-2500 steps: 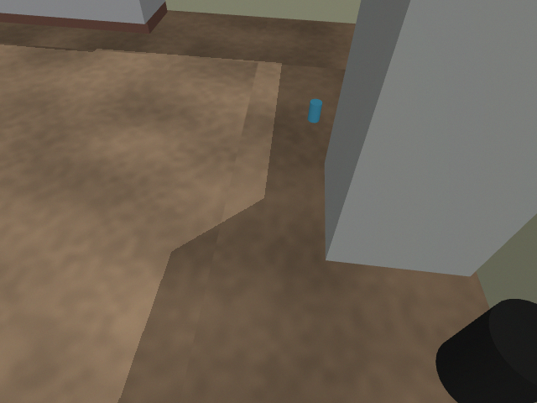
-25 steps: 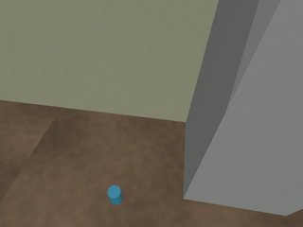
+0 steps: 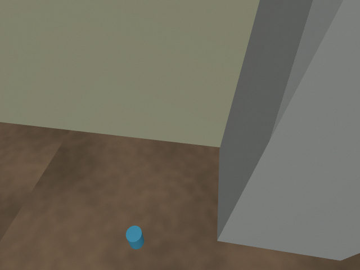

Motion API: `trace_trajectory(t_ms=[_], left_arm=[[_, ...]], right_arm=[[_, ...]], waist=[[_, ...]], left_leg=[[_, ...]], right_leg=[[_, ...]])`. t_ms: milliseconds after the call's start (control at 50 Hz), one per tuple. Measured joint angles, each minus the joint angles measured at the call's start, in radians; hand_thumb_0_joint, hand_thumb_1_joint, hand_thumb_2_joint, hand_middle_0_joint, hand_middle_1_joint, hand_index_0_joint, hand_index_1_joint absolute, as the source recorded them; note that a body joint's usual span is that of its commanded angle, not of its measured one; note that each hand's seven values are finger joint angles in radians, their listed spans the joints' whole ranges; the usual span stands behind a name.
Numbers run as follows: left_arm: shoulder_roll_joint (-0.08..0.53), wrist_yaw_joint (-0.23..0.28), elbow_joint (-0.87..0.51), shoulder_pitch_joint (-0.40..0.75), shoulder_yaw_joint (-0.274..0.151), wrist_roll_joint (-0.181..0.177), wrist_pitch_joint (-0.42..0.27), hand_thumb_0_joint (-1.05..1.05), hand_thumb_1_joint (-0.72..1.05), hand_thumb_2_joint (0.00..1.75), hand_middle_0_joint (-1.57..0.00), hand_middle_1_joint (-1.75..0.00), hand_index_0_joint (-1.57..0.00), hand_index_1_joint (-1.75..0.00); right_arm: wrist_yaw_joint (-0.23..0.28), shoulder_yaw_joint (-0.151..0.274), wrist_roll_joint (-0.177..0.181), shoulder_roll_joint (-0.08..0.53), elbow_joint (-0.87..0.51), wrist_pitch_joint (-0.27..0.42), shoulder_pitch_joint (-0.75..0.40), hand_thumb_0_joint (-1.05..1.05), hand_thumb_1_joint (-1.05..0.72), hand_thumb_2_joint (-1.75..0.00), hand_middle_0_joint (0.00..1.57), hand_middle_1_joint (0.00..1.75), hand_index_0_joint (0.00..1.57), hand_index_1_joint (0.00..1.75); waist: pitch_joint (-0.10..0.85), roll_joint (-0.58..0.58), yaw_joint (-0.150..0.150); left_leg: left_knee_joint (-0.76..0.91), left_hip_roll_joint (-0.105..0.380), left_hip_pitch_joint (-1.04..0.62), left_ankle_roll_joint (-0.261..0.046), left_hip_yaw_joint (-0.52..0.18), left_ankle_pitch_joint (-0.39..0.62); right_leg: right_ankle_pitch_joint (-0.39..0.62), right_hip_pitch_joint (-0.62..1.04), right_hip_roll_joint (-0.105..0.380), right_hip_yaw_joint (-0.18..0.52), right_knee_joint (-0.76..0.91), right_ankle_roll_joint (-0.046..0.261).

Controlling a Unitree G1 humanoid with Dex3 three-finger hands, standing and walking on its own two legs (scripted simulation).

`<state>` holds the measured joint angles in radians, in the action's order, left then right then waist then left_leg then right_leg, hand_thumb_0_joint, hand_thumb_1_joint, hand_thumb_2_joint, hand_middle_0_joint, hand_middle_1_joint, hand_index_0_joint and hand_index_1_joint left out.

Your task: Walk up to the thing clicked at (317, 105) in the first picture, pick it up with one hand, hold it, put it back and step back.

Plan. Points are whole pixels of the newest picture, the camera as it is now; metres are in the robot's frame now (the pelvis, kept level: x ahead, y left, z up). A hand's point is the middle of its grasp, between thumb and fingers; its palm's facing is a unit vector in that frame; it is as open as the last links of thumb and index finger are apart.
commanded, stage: stand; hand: left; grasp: from the side
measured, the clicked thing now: (135, 237) +0.40 +0.21 -0.72
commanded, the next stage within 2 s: step back in 0.48 s
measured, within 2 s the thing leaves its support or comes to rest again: neither
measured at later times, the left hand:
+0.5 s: hand out of the picture +0.07 +0.25 -0.16, palm faces +0.00 -0.94 -0.34, open 7.4 cm
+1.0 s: hand out of the picture +0.06 +0.30 -0.19, palm faces -0.02 -0.93 -0.38, open 7.4 cm
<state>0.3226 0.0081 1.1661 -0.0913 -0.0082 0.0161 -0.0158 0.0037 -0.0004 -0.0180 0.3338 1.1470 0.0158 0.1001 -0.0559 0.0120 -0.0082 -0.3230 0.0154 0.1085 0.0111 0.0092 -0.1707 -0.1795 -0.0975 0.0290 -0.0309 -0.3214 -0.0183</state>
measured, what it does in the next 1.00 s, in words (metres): steps on the spot: left foot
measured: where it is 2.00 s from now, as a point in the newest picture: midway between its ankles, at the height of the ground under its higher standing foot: outside the picture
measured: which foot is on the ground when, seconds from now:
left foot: down 0.00-0.78, up 0.80-0.96, down 0.98-1.00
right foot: down 0.00-1.00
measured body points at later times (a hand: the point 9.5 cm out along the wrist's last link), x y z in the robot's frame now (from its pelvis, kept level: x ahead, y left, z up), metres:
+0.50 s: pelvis +0.00 +0.00 +0.00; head +0.01 +0.00 +0.45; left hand +0.08 +0.30 -0.13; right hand +0.08 -0.30 -0.14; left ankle +0.01 +0.13 -0.75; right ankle +0.00 -0.13 -0.75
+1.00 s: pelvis -0.09 +0.04 -0.04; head -0.02 +0.05 +0.41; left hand +0.06 +0.35 -0.16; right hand -0.01 -0.29 -0.15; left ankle -0.12 +0.14 -0.75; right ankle +0.00 -0.13 -0.75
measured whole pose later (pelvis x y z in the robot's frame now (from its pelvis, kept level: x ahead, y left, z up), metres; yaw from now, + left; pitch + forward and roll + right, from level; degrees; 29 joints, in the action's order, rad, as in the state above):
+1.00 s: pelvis -0.09 +0.04 -0.04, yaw +2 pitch -1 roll +0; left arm 0.39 0.01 0.89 -0.03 -0.06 0.03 0.05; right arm -0.03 0.07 -0.01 0.40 0.95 -0.03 0.16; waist -0.15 -0.04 0.02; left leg -0.73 -0.04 0.28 -0.03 -0.02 -0.45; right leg -0.25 -0.47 0.10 -0.01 -0.73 -0.03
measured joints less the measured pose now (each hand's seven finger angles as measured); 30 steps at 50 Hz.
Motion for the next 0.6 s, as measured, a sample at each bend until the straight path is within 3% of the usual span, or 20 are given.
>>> trace_trajectory(t_ms=[480,600], left_arm=[[0.011,-0.002,-0.002,-0.007,-0.003,-0.001,0.003,0.0,0.91,0.89,-0.21,-0.3,-0.2,-0.3],[0.032,0.002,-0.076,0.01,-0.036,-0.02,0.018,0.0,0.91,0.89,-0.21,-0.3,-0.2,-0.3]], right_arm=[[-0.002,0.0,0.001,0.004,0.002,-0.003,-0.002,0.01,-0.9,-0.9,0.2,0.3,0.2,0.3],[-0.015,0.023,0.018,0.025,-0.059,-0.028,-0.036,0.01,-0.9,-0.9,0.21,0.3,0.2,0.3]], waist=[[0.004,-0.007,0.004],[-0.063,-0.008,0.014]], left_leg=[[0.012,0.0,-0.01,0.0,0.001,-0.001],[-0.108,0.0,0.089,-0.008,-0.003,-0.033]], right_leg=[[0.003,0.012,-0.001,0.0,0.018,0.0],[-0.03,-0.086,0.001,-0.001,-0.103,0.005]])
